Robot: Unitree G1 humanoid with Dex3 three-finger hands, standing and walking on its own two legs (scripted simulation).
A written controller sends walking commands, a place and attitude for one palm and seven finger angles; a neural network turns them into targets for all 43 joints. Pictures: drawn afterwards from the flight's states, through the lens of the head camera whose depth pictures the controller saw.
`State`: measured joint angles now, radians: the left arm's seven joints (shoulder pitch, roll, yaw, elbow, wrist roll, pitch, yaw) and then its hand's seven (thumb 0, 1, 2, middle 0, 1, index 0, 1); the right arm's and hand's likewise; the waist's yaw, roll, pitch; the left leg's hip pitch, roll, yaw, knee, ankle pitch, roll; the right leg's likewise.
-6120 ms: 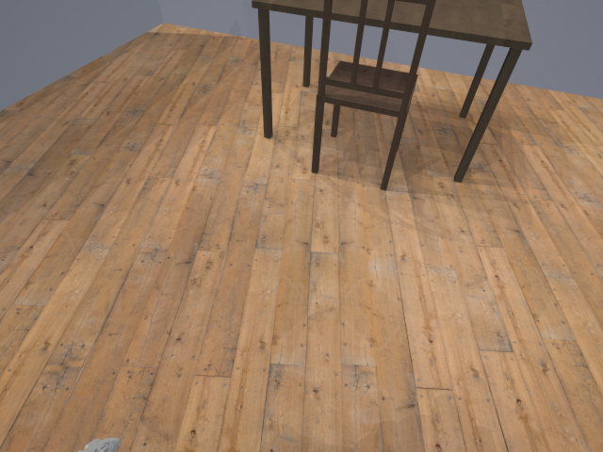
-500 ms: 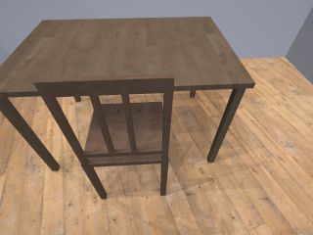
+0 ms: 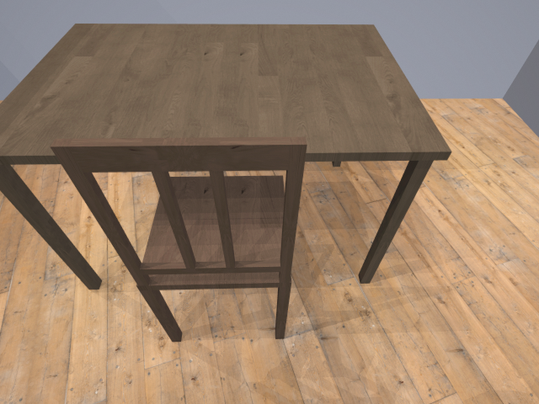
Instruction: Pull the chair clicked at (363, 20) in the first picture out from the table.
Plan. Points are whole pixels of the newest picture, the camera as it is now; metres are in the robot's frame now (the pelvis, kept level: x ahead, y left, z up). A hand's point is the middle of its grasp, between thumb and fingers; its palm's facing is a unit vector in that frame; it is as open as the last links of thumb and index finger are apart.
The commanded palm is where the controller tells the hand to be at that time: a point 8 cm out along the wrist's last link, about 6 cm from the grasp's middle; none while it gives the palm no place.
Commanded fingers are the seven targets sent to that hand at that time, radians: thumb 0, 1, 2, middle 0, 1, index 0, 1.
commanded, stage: come to a stop and stand still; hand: left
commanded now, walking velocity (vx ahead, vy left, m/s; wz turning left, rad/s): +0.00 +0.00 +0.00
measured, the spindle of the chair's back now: (177, 225) +0.46 +0.22 -0.08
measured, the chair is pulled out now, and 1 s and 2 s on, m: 0.00 0.00 0.00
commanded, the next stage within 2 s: look again from close up in 0.24 s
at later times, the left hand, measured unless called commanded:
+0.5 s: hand out of the picture -0.01 +0.15 -0.17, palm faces +0.02 -0.98 -0.18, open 7.4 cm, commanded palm none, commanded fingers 0.00 0.90 0.90 -0.20 -0.30 -0.20 -0.30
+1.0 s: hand out of the picture -0.03 +0.14 -0.17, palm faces +0.04 -0.98 -0.17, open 7.4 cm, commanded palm none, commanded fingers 0.00 0.90 0.90 -0.20 -0.30 -0.20 -0.30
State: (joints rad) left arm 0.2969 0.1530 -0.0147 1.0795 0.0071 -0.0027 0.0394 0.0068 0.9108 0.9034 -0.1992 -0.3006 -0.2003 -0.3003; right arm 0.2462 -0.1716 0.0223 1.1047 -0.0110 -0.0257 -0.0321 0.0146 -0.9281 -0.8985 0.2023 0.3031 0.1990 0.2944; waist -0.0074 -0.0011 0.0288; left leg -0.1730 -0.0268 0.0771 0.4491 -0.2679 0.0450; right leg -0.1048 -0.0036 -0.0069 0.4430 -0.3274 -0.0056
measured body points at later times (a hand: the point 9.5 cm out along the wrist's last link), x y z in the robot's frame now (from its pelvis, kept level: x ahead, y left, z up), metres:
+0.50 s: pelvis +0.00 -0.01 +0.00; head +0.00 -0.01 +0.45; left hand -0.01 +0.20 -0.16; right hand +0.00 -0.24 -0.16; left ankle -0.02 +0.09 -0.74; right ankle -0.06 -0.11 -0.74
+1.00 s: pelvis -0.01 -0.02 +0.00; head -0.01 -0.02 +0.45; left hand -0.03 +0.20 -0.16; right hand -0.01 -0.23 -0.16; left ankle -0.02 +0.09 -0.74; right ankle -0.06 -0.11 -0.74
